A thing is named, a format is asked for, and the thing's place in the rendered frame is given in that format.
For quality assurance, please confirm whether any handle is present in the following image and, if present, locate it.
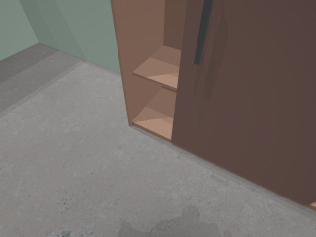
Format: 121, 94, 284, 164
194, 0, 214, 65

